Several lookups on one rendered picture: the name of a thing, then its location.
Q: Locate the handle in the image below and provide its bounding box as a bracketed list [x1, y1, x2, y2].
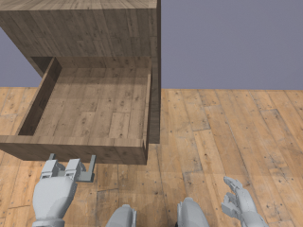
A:
[39, 153, 97, 183]

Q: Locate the robot right thigh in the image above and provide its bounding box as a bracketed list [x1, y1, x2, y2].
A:
[177, 201, 210, 227]

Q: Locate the robot right hand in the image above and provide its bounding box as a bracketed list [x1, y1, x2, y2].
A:
[221, 176, 258, 220]

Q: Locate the robot left hand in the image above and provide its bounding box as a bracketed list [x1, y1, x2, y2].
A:
[32, 158, 86, 220]

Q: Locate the drawer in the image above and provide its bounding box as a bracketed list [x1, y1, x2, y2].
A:
[0, 56, 152, 166]

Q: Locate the cabinet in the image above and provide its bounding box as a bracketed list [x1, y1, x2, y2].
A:
[0, 0, 162, 144]

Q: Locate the robot right forearm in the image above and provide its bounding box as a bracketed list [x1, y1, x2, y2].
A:
[240, 211, 269, 227]

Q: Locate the robot left thigh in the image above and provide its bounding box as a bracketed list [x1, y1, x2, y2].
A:
[105, 206, 137, 227]

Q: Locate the robot thigh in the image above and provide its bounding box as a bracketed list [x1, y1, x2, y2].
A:
[105, 206, 137, 227]
[177, 201, 210, 227]

